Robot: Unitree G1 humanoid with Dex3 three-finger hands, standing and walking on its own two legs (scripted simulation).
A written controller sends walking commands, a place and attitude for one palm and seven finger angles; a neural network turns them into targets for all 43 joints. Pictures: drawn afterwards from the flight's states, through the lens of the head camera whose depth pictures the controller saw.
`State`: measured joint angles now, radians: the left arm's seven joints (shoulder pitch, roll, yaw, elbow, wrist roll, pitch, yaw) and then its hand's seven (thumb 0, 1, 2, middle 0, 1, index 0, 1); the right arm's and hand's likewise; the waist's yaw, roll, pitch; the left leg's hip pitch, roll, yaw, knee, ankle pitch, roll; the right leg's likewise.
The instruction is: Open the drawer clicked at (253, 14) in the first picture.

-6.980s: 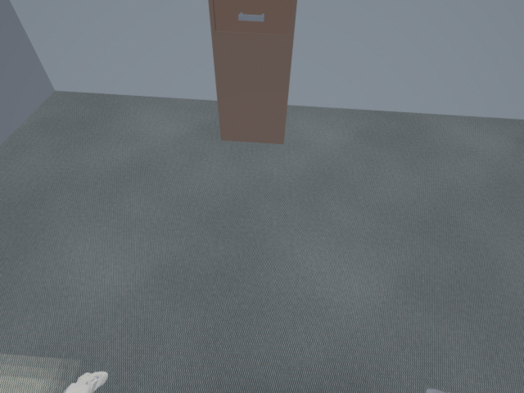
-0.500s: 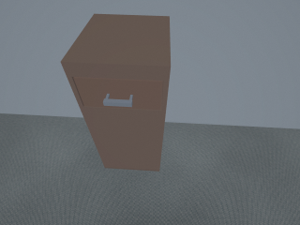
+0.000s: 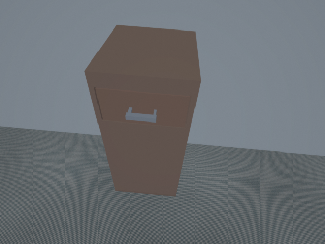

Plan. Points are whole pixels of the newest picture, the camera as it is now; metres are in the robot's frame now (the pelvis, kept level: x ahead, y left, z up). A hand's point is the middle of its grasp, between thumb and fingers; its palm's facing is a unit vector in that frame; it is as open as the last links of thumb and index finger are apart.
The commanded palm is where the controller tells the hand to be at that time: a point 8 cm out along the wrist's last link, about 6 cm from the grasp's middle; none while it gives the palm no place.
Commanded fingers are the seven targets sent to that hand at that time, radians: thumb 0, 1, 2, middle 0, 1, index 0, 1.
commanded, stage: look again from close up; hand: left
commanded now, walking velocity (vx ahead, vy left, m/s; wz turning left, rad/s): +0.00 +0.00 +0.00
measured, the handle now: (142, 114) +0.57 +0.11 -0.03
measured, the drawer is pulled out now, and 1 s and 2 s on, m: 0.00 0.00 0.00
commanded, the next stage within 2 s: shuffle to correct the standing spot in 0.06 s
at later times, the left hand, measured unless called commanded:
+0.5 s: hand out of the picture -0.10 +0.17 -0.16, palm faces +0.03 -0.98 -0.19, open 7.3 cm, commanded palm none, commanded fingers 0.00 0.90 0.90 -0.20 -0.30 -0.20 -0.30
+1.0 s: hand out of the picture +0.04 +0.16 -0.16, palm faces -0.05 -0.98 -0.18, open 7.3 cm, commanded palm none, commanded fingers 0.00 0.90 0.90 -0.20 -0.30 -0.20 -0.30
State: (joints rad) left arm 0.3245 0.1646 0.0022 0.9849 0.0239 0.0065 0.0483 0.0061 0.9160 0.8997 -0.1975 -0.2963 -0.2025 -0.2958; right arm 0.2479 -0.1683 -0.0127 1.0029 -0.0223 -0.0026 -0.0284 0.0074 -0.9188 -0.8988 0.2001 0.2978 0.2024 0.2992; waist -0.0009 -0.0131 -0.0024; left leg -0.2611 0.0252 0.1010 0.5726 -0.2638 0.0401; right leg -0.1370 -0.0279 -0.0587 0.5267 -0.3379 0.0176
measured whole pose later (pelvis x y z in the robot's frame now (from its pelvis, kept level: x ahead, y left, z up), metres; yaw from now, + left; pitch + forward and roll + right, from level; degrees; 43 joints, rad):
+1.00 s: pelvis +0.01 -0.02 +0.01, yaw -3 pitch +0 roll +0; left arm 0.31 0.18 0.07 1.03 0.04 0.04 -0.02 0.03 0.94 0.90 -0.20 -0.30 -0.20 -0.30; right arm 0.43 -0.09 -0.04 1.12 -0.04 -0.04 -0.04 0.00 -0.91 -0.90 0.20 0.30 0.21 0.30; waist -0.04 -0.01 0.00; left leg -0.15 0.08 0.17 0.40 -0.25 0.00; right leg -0.47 -0.11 -0.05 0.78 -0.22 0.02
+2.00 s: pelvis +0.02 -0.07 +0.01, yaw -3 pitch -3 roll +0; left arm 0.35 0.12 0.01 1.10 0.02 0.01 0.04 0.01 0.91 0.90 -0.20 -0.30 -0.20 -0.30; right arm 0.27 -0.18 -0.03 1.10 -0.01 0.02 -0.02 0.00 -0.93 -0.90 0.20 0.30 0.20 0.30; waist -0.01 0.02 0.00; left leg -0.23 -0.01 0.15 0.41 -0.13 0.06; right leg -0.10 -0.02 -0.06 0.45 -0.31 0.00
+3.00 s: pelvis +0.05 -0.06 +0.00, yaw -3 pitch +0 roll +0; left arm 0.33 0.15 -0.01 1.06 0.02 -0.02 0.05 0.01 0.92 0.90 -0.20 -0.30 -0.20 -0.30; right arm 0.28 -0.15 0.01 1.08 -0.02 -0.02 -0.03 0.02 -0.93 -0.90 0.20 0.30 0.20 0.30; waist -0.01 -0.02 0.01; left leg -0.27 -0.03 0.12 0.51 -0.24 0.08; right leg -0.12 -0.03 -0.06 0.48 -0.36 0.01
